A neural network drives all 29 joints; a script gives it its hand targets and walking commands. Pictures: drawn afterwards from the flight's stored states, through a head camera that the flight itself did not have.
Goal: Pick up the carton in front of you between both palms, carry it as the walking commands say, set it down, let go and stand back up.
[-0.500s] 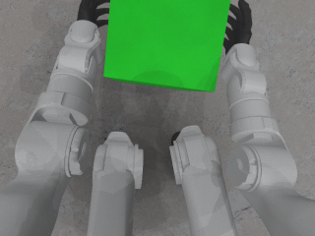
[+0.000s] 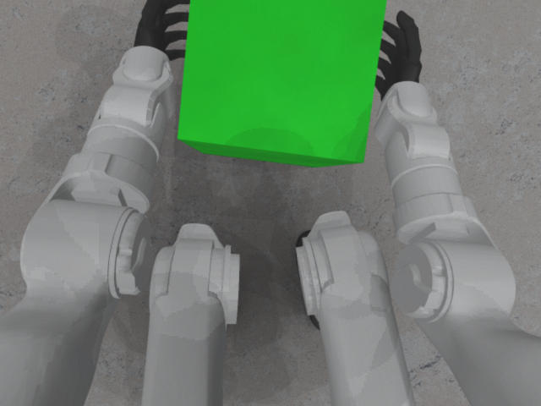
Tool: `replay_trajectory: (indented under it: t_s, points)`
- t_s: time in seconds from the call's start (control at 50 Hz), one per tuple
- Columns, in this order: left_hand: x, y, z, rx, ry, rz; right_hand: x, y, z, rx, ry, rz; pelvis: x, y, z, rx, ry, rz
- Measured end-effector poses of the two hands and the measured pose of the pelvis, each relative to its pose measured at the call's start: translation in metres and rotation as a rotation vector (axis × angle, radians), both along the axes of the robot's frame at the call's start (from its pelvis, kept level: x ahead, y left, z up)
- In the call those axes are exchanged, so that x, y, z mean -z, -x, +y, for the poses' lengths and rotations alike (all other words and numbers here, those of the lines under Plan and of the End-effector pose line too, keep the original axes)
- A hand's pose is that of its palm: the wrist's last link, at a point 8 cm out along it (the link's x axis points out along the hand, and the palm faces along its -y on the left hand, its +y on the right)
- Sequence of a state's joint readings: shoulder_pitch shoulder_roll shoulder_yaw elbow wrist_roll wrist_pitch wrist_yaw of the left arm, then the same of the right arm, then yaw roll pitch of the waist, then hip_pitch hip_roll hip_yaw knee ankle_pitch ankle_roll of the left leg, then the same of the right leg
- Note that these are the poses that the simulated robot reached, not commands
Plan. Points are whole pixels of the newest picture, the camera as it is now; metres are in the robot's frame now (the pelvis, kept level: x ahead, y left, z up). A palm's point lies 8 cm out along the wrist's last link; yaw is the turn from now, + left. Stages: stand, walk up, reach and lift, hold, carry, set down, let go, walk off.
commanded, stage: set down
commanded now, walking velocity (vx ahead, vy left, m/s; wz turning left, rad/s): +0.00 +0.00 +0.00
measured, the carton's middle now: (273, 88) +0.50 -0.03 -0.24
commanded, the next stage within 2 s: let go in 1.94 s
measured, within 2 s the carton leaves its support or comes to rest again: neither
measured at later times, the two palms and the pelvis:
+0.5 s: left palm (150, 50) +0.53 +0.12 -0.17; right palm (401, 80) +0.49 -0.19 -0.16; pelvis -0.01 +0.00 -0.01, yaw +0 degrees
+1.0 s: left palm (122, 37) +0.54 +0.15 -0.17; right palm (430, 80) +0.49 -0.22 -0.16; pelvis +0.00 +0.00 -0.01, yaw -1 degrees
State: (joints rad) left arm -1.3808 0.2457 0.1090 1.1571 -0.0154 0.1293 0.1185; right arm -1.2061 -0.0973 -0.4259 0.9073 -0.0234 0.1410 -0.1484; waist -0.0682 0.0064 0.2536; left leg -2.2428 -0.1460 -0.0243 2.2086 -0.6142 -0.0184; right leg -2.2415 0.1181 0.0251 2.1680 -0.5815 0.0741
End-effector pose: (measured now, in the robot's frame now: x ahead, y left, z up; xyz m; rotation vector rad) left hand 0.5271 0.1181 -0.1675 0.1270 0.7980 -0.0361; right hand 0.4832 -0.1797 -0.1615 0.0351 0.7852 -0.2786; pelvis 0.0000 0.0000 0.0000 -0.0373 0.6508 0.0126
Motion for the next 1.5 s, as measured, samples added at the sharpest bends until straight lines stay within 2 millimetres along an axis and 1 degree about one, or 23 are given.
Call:
replay_trajectory:
  t_s: [0.24,0.52,0.62,0.68,0.76,0.8,0.86,0.94,0.98,1.02,1.14,1.24,1.3,1.5]
  points:
    - [0.002,-0.002,0.002,0.012,0.010,0.001,0.002,-0.002,-0.002,-0.036,-0.008,-0.006,0.007,0.004,0.001,0.000,0.001,-0.031]
    - [0.004,-0.004,0.005,0.047,0.036,-0.002,0.003,-0.005,-0.006,-0.086,-0.017,-0.008,0.010,0.007,0.001,0.004,0.006,-0.041]
    - [0.011,-0.003,0.007,0.053,0.044,-0.018,0.010,-0.004,-0.007,-0.098,-0.010,0.004,0.011,0.008,0.002,0.006,0.008,-0.050]
    - [0.022,0.000,0.019,0.018,0.021,-0.020,0.022,0.003,-0.015,-0.075,0.014,0.033,0.010,0.008,0.001,0.007,0.010,-0.052]
    - [0.034,0.002,0.039,-0.026,-0.004,-0.019,0.033,0.009,-0.035,-0.033,0.042,0.041,0.011,0.006,0.001,0.009,0.008,-0.045]
    - [0.036,0.000,0.045,-0.033,-0.007,-0.032,0.035,0.008,-0.043,-0.022,0.049,0.028,0.013,0.005,0.001,0.010,0.007,-0.041]
    - [0.033,-0.006,0.046,-0.034,0.001,-0.065,0.033,0.004,-0.049,-0.014,0.049,-0.007,0.016,0.004,0.000,0.012,0.005,-0.039]
    - [0.019,-0.014,0.039,-0.029,0.016,-0.118,0.021,-0.002,-0.048,-0.012,0.041,-0.060,0.017,0.004,-0.001,0.016,0.001,-0.034]
    - [0.007,-0.016,0.036,-0.027,0.017,-0.143,0.010,-0.004,-0.046,-0.009,0.035,-0.089,0.015,0.004,-0.002,0.020,-0.002,-0.031]
    - [-0.009,-0.018,0.033,-0.025,0.014,-0.163,-0.005,-0.005,-0.044,-0.008,0.030,-0.115,0.009,0.004,-0.003,0.023,-0.006,-0.026]
    - [-0.064,-0.017,0.032,-0.031,0.001,-0.152,-0.059,0.000,-0.043,0.004,0.027,-0.128,-0.025,0.003,-0.004,0.025,-0.013,0.023]
    - [-0.102,-0.019,0.035,-0.039,0.003,-0.140,-0.095,0.001,-0.043,0.003,0.029,-0.124,-0.054,0.002,-0.004,0.027,-0.015,0.081]
    - [-0.119,-0.020,0.037,-0.039,0.005,-0.145,-0.112,-0.001,-0.043,0.000,0.033,-0.130,-0.068,0.001,-0.004,0.027,-0.016,0.107]
    - [-0.167,-0.020,0.044,-0.024,0.001,-0.164,-0.164,0.000,-0.046,0.001,0.045,-0.146,-0.112,-0.006,-0.003,0.022,-0.015,0.148]
